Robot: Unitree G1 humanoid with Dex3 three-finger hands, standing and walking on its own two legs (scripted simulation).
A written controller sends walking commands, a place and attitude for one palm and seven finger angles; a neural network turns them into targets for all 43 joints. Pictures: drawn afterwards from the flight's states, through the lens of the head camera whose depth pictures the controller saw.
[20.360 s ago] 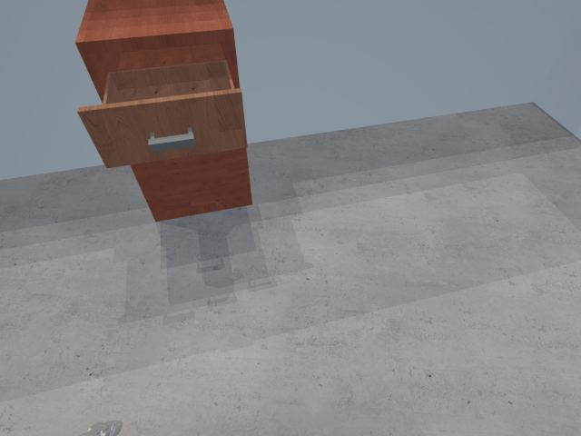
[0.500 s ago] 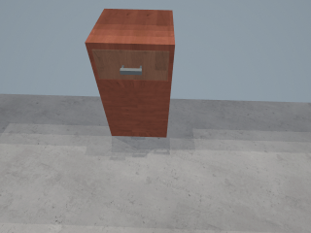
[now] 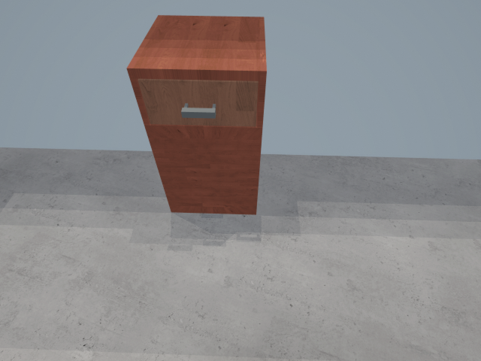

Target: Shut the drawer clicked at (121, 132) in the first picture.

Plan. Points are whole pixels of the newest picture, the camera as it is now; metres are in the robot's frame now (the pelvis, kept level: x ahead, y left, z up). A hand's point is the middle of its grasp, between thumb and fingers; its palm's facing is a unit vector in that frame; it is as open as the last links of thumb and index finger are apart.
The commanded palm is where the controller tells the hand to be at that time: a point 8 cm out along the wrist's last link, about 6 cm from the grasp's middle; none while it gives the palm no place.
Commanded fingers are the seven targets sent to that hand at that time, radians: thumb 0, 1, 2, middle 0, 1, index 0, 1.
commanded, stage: stand and wait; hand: left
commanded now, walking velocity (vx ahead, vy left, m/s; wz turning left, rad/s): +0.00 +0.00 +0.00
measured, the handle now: (199, 109) +0.89 +0.19 -0.11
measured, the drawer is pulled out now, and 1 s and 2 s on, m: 0.00 0.00 0.00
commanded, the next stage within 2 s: none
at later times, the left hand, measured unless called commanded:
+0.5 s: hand out of the picture +0.02 +0.17 -0.17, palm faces +0.04 -0.97 -0.22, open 7.3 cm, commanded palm none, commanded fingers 0.00 0.90 0.90 -0.20 -0.30 -0.20 -0.30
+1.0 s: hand out of the picture +0.03 +0.17 -0.17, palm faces +0.04 -0.97 -0.23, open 7.3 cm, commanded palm none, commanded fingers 0.00 0.90 0.90 -0.20 -0.30 -0.20 -0.30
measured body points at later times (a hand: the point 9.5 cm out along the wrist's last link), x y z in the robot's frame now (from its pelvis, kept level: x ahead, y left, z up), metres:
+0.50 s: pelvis +0.01 -0.01 +0.00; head +0.02 -0.02 +0.45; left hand +0.01 +0.22 -0.15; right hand +0.01 -0.24 -0.16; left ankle +0.01 +0.12 -0.74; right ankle -0.01 -0.09 -0.74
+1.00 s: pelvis +0.01 -0.02 +0.00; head +0.03 -0.03 +0.45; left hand +0.03 +0.22 -0.15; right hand +0.02 -0.25 -0.16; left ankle +0.01 +0.12 -0.74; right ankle -0.01 -0.09 -0.74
